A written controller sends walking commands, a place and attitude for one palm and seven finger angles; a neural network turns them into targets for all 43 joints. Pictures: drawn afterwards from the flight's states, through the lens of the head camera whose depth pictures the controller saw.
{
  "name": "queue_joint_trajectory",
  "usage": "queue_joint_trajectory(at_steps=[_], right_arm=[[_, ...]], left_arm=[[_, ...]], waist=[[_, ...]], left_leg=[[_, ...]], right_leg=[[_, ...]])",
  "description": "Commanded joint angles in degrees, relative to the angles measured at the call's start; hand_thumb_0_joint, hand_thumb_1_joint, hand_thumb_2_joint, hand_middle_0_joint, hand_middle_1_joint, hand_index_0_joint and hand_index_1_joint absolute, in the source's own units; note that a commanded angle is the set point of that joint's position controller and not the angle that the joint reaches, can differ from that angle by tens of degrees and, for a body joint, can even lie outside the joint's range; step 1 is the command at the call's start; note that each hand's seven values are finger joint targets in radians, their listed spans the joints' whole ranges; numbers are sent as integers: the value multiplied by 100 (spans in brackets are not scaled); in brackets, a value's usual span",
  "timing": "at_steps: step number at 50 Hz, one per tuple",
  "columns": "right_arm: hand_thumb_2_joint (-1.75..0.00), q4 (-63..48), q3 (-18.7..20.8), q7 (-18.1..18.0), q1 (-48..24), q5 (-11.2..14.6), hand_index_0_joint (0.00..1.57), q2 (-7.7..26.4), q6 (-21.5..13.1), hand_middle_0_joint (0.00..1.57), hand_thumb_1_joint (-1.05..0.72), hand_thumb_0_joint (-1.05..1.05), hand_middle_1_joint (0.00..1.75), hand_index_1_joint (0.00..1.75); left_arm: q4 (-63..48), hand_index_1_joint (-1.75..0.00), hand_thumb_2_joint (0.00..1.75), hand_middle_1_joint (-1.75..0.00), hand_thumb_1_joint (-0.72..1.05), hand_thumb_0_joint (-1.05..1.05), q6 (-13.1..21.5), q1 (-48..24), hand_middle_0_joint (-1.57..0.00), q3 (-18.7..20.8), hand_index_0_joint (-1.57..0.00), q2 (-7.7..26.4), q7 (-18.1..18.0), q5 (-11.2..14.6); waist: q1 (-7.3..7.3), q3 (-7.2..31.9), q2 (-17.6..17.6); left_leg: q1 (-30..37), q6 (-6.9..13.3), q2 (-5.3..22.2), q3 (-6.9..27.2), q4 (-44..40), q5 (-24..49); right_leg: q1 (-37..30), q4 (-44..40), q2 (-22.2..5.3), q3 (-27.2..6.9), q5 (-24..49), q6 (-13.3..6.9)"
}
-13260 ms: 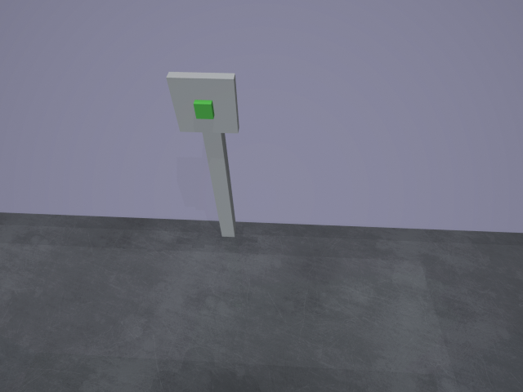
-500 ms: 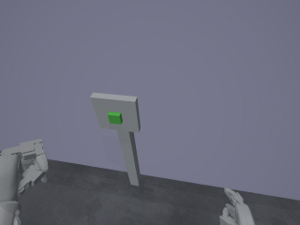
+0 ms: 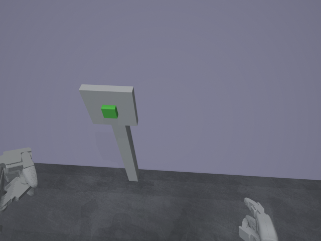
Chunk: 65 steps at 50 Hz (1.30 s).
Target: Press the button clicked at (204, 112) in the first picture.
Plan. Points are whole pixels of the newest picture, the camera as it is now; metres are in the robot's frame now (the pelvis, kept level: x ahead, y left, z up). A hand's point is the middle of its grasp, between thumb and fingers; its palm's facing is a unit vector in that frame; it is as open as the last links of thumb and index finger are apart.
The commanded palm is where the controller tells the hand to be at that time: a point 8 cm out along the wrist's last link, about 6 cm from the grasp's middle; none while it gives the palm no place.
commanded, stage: step back with the hand held close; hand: left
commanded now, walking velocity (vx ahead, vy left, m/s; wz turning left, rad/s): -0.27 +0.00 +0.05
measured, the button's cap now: (110, 111) +0.54 +0.22 -0.05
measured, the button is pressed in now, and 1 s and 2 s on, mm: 0 0 0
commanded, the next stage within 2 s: stop stepping back and stand still in 1.18 s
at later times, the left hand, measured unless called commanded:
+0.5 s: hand (0, 230) +0.12 +0.24 +0.16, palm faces +0.43 -0.76 -0.49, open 3.1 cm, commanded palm +0.05 +0.28 +0.17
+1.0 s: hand out of the picture +0.07 +0.22 +0.17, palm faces +0.39 -0.80 -0.45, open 3.1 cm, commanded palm +0.00 +0.26 +0.17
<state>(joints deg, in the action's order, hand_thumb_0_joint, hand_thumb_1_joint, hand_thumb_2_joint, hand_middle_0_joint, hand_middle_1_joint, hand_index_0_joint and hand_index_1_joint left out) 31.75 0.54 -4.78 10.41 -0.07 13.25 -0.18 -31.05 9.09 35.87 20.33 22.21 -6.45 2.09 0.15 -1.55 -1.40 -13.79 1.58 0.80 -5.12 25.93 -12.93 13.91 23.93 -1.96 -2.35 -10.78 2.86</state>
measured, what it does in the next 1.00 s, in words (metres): walks backwards: right foot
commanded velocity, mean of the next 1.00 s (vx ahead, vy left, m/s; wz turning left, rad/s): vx -0.35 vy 0.00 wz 0.00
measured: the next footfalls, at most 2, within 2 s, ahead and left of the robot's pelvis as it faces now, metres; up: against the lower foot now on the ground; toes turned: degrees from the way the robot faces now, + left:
right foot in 0.90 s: -0.18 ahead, -0.11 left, +0.00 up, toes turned +0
left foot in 1.44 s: -0.17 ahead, +0.11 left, +0.00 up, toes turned +0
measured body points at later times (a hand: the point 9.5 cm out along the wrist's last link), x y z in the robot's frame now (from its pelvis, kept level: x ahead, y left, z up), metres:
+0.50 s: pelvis -0.07 -0.01 -0.02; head -0.05 +0.00 +0.43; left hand +0.09 +0.28 +0.19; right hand +0.12 -0.23 -0.09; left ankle +0.01 +0.10 -0.74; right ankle +0.02 -0.15 -0.74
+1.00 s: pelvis -0.12 -0.02 -0.01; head -0.09 +0.00 +0.44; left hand +0.04 +0.26 +0.19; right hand +0.06 -0.23 -0.10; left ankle -0.02 +0.09 -0.74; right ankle -0.18 -0.14 -0.74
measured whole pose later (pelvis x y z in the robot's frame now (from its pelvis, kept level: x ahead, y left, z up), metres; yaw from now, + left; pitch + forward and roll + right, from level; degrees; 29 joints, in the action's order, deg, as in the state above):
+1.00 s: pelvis -0.12 -0.02 -0.01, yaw +1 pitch +3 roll -3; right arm 38.3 -0.5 -3.3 8.4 -1.2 10.3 -6.5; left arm -35.0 17.7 33.3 21.7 22.0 -7.9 1.1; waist -2.0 -0.5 -0.6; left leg -28.6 0.6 3.3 -1.8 30.4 -5.1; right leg 11.9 28.7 4.9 -3.2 -19.0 -0.5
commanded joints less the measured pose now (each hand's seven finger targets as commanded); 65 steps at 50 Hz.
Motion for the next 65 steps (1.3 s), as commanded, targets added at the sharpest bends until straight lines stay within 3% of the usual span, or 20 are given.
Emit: queue_joint_trajectory(at_steps=[1,10,17,23,28,31,34,36,37,40,43,46,48,53,55,57,59,61,62,65], right_arm=[[-90,-1048,242,-47,-621,11,20,642,-307,20,-90,0,30,30],[-90,-1040,243,-48,-528,29,20,692,-507,20,-90,0,30,30],[-90,-943,241,-77,-461,-33,20,703,-706,20,-90,0,30,30],[-90,-929,249,-76,-480,-14,20,694,-850,20,-90,0,30,30],[-90,-741,270,10,-339,-78,20,595,-807,20,-90,0,30,30],[-90,-610,275,40,-315,-78,20,544,-715,20,-90,0,30,30],[-90,-687,275,-21,-424,-73,20,639,-701,20,-90,0,30,30],[-90,-789,300,-57,-601,-59,20,761,-847,20,-90,0,30,30],[-90,-801,306,-66,-641,-58,20,664,-895,20,-90,0,30,30],[-90,-679,370,28,-494,-102,20,656,-1019,20,-90,0,30,30],[-90,-385,297,123,-435,-171,20,542,-1106,20,-90,0,30,30],[-90,-195,167,89,-447,-230,20,369,-957,20,-90,0,30,30],[-90,-236,284,10,-420,-50,20,482,-930,20,-90,0,30,30],[-90,-537,209,27,-593,-74,20,568,-730,20,-90,0,30,30],[-90,-616,245,112,-658,-127,20,612,-820,20,-90,0,30,30],[-90,-693,233,144,-727,-129,20,605,-841,20,-90,0,30,30],[-90,-805,245,169,-776,-79,20,611,-779,20,-90,0,30,30],[-90,-748,268,191,-580,0,20,491,-645,20,-90,0,30,30],[-90,-538,338,225,-551,-117,20,588,-595,20,-90,0,30,30],[-90,-546,94,72,-460,-108,20,209,-470,20,-90,0,30,30]], left_arm=[[-1251,-150,90,-150,90,0,432,140,-130,791,-130,846,-166,39],[-1270,-150,90,-150,90,0,606,-81,-130,761,-130,740,-258,-90],[-1514,-150,90,-150,90,0,799,-295,-130,779,-130,812,-335,-141],[-1413,-150,90,-150,90,0,925,-209,-130,916,-130,800,-337,-206],[-1390,-150,90,-150,90,0,954,-327,-130,833,-130,833,-315,-120],[-1466,-150,90,-150,90,0,979,-322,-130,832,-130,953,-388,-75],[-1593,-150,90,-150,90,0,1050,-172,-130,938,-130,1002,-422,-95],[-1686,-150,90,-150,90,0,1133,-124,-130,1119,-130,946,-394,-231],[-1701,-150,90,-150,90,0,1146,-176,-130,1142,-130,1019,-374,-240],[-1489,-150,90,-150,90,0,1136,102,-130,1170,-130,936,-304,-168],[-1555,-150,90,-150,90,0,1177,89,-130,842,-130,829,-224,30],[-1570,-150,90,-150,90,0,1321,-517,-130,1035,-130,1307,-270,15],[-1511,-150,90,-150,90,0,1198,-703,-130,906,-130,1289,-294,-23],[-1265,-150,90,-150,90,0,962,16,-130,945,-130,1241,-102,112],[-1418,-150,90,-150,90,0,938,120,-130,935,-130,1141,-54,226],[-1553,-150,90,-150,90,0,867,282,-130,986,-130,1098,-87,257],[-1606,-150,90,-150,90,0,769,469,-130,1042,-130,1170,-114,265],[-1730,-150,90,-150,90,0,736,238,-130,1128,-130,1483,-194,173],[-1598,-150,90,-150,90,0,621,59,-130,1255,-130,1530,-298,148],[-1224,-150,90,-150,90,0,552,52,-130,725,-130,986,-389,0]], waist=[[-109,995,-300],[-9,462,-127],[34,474,-232],[-10,492,-471],[68,480,545],[103,752,780],[104,680,-92],[13,818,-1432],[-5,846,-1362],[-59,685,-925],[-9,597,-959],[29,1087,307],[107,1620,1262],[-29,1669,-709],[-103,1544,-1244],[-143,1062,-1147],[-140,809,-441],[-95,662,1385],[-155,622,1268],[129,664,786]], left_leg=[[-185,103,439,510,-493,1379],[-1736,301,491,740,-746,-1534],[-1599,276,512,933,-674,-1934],[-2561,432,707,1131,-817,-2421],[-1383,75,59,610,571,-1511],[-423,-34,-96,567,975,-930],[-1137,201,411,1223,-247,-1484],[-3132,717,1508,2332,-1815,-3162],[-3303,860,1763,2605,-1950,-2974],[-2735,786,1584,1991,-1345,-2221],[-1050,312,1104,1449,-725,-816],[472,-180,406,435,675,1083],[473,-101,20,180,953,960],[1270,330,964,1010,-364,3706],[306,596,1506,1485,-1218,1858],[-885,596,1542,1355,-1503,73],[-1356,218,953,888,-889,-980],[-621,-421,-374,206,2425,-1141],[-1034,-382,-382,613,3768,-1336],[-1271,-347,-41,487,3152,-1091]], right_leg=[[-693,350,90,119,1661,-179],[-804,470,85,-182,450,-197],[-233,228,107,-257,-614,-240],[-949,987,325,-259,-33,-194],[589,-243,-412,-1144,-584,-562],[1287,-526,-650,-998,-702,-670],[741,224,-5,-411,-847,-353],[-1198,2386,768,169,-363,-75],[-1290,2959,840,120,-568,-80],[-827,2525,773,45,-1345,-221],[161,194,407,20,-1371,-456],[1012,-586,-799,-1199,1921,-657],[213,-127,-651,-678,4913,93],[592,921,477,144,497,23],[221,1755,701,161,-1896,-154],[-301,1455,574,208,-1747,-284],[-412,140,325,114,-1074,-323],[1828,-2035,-1722,-2477,-2536,-1122],[2089,-1983,-2019,-2590,-1872,-1488],[750,-683,-1104,-792,1710,-1113]])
